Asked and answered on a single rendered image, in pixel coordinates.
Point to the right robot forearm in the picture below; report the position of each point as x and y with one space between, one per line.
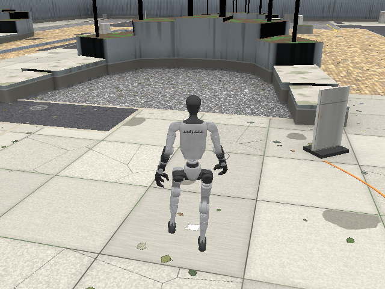
221 157

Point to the left robot upper arm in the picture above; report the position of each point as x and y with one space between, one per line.
171 135

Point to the humanoid robot torso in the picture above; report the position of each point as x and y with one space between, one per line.
192 146

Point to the left robot forearm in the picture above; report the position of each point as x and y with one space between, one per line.
163 162

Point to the robot right hand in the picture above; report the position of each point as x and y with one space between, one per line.
218 166

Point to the right robot shin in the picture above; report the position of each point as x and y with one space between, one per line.
204 224

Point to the robot left hand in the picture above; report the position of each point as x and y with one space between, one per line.
158 178

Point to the right robot upper arm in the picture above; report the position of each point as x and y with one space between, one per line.
211 127

